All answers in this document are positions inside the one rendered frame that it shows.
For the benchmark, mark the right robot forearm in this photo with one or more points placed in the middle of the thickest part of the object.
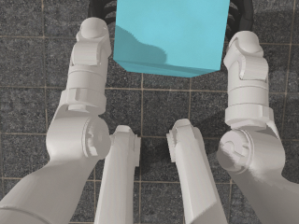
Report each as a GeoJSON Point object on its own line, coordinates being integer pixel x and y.
{"type": "Point", "coordinates": [248, 86]}

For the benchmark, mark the left robot upper arm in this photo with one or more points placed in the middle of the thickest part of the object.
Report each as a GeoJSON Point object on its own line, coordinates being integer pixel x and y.
{"type": "Point", "coordinates": [51, 194]}

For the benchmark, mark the left robot hand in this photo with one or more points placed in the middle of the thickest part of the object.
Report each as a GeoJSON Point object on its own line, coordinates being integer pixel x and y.
{"type": "Point", "coordinates": [97, 9]}

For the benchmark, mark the right robot upper arm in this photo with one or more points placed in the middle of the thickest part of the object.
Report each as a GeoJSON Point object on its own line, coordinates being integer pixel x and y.
{"type": "Point", "coordinates": [255, 162]}

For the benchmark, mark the left robot forearm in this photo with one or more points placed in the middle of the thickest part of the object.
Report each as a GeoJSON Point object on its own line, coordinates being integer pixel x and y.
{"type": "Point", "coordinates": [87, 73]}

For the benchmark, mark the carton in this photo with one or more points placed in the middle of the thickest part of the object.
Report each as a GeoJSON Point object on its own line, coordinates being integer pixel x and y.
{"type": "Point", "coordinates": [177, 38]}

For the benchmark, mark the robot right shin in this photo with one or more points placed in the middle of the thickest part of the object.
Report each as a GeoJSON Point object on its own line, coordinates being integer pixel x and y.
{"type": "Point", "coordinates": [196, 132]}

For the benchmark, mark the right robot hand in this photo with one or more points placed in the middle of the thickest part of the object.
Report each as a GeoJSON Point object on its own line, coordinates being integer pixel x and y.
{"type": "Point", "coordinates": [243, 16]}

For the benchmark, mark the robot right thigh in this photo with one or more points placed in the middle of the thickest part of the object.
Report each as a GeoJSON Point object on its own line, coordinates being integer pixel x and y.
{"type": "Point", "coordinates": [201, 200]}

